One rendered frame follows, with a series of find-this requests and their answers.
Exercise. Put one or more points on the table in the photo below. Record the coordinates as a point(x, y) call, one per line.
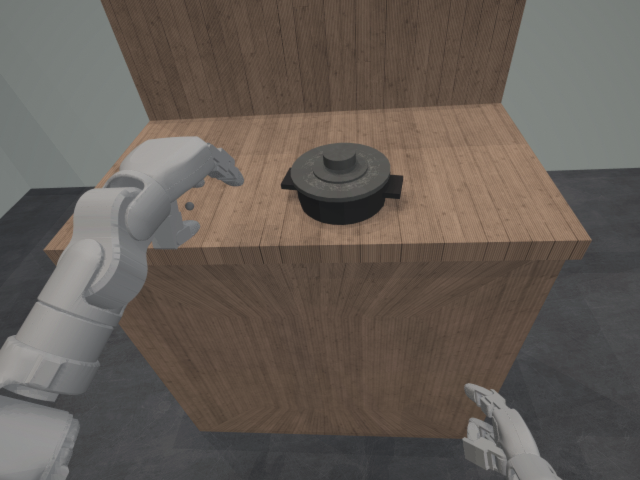
point(268, 321)

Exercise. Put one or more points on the knob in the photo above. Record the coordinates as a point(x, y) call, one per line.
point(339, 156)

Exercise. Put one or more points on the robot right forearm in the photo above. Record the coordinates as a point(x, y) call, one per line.
point(529, 467)

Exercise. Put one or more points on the robot left upper arm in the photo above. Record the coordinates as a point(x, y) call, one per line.
point(36, 441)

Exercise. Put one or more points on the lid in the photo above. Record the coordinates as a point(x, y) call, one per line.
point(368, 175)

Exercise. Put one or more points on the robot left forearm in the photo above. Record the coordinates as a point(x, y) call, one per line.
point(102, 269)

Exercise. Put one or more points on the right robot hand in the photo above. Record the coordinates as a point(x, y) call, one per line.
point(490, 447)

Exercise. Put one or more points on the pot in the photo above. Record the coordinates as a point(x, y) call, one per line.
point(343, 213)

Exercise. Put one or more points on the left robot hand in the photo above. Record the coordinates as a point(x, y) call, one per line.
point(178, 164)

